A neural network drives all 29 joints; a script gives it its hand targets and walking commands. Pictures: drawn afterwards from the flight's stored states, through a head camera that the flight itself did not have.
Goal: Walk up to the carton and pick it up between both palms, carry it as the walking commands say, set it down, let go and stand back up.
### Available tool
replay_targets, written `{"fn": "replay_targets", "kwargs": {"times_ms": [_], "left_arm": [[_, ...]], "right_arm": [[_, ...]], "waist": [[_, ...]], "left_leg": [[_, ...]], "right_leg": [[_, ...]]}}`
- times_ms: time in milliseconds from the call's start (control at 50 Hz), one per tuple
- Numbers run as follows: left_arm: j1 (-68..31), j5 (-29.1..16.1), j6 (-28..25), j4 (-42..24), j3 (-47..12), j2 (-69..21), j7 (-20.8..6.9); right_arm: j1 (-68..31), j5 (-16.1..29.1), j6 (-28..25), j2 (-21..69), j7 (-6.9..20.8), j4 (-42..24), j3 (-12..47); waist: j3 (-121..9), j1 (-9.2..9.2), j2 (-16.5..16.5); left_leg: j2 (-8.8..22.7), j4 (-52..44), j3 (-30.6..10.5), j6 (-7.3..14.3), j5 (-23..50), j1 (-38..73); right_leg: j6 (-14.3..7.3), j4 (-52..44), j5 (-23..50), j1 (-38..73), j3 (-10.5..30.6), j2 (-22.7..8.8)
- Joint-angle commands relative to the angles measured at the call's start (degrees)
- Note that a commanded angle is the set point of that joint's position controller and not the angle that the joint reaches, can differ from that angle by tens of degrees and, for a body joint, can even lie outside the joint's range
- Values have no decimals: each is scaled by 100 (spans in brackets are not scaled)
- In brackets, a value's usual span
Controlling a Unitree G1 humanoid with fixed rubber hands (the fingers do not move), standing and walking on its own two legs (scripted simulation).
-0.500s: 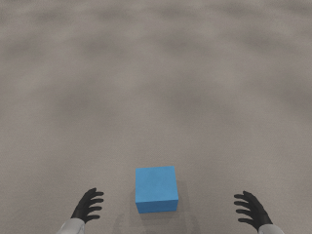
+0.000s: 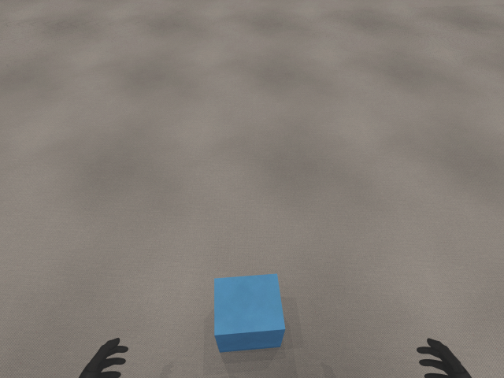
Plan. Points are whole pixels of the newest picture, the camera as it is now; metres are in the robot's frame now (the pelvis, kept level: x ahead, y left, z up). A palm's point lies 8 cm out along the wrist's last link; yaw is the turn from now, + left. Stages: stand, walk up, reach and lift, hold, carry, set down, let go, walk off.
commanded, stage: stand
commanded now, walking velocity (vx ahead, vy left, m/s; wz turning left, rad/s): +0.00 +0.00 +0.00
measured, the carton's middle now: (248, 313) +0.43 +0.04 -0.66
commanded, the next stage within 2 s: none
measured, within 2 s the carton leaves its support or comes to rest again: neither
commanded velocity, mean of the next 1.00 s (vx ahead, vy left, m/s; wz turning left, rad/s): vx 0.00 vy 0.00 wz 0.00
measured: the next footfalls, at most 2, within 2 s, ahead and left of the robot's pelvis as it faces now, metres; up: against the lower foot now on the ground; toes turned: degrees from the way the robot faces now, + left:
none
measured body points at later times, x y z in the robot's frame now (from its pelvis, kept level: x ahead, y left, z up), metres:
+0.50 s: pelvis -0.01 +0.00 +0.01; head -0.01 +0.01 +0.45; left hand +0.10 +0.30 -0.11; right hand +0.11 -0.31 -0.10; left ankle -0.02 +0.12 -0.74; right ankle -0.04 -0.14 -0.74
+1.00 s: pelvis -0.02 +0.00 +0.01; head -0.02 +0.00 +0.46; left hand +0.07 +0.31 -0.11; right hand +0.08 -0.32 -0.10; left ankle -0.02 +0.12 -0.74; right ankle -0.04 -0.14 -0.74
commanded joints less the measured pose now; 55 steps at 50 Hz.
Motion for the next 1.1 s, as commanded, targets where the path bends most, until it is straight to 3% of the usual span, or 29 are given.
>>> {"fn": "replay_targets", "kwargs": {"times_ms": [0, 180, 700, 1080], "left_arm": [[-85, -15, -85, -219, 177, 818, 34], [-176, -37, -101, 96, 133, 870, 47], [-315, -71, -151, 865, 79, 1058, 1], [-424, -95, -164, 1183, 58, 1145, -21]], "right_arm": [[-158, 15, -80, -946, -32, -197, -195], [-243, 37, -100, -1001, -31, 115, -159], [-387, 75, -120, -1185, 22, 795, -76], [-419, 108, -134, -1255, 34, 1035, -59]], "waist": [[-346, 6, 207], [-304, 18, 163], [-23, 10, 150], [-15, 14, 154]], "left_leg": [[527, -319, -387, -1, 2112, 367], [555, -453, -411, 17, 2127, 487], [636, -923, -530, 63, 1241, 426], [676, -1000, -562, 85, 1240, 465]], "right_leg": [[-63, -259, 1795, -58, 183, -391], [-84, -402, 1815, 8, 198, -444], [-144, -879, 1182, 31, 351, -548], [-166, -966, 1204, 74, 385, -586]]}}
